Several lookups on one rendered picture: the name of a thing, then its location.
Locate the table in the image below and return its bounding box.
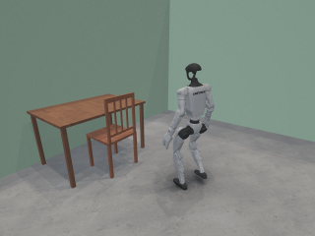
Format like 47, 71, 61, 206
27, 93, 146, 188

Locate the robot right hand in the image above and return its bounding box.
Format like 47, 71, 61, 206
202, 119, 210, 130

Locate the left robot forearm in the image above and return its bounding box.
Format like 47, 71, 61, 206
167, 109, 181, 136

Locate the robot left hand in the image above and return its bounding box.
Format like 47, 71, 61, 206
162, 133, 173, 149

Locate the right robot forearm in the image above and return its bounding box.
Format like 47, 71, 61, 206
204, 107, 215, 122

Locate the chair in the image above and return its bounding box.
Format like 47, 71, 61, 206
86, 92, 138, 179

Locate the humanoid robot torso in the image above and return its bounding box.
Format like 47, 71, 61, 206
185, 82, 207, 135

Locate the robot left foot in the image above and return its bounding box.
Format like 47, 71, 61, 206
173, 178, 188, 191

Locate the left robot upper arm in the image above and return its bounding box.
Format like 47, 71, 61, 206
177, 87, 188, 117

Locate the right robot upper arm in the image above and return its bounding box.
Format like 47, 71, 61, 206
203, 84, 215, 109

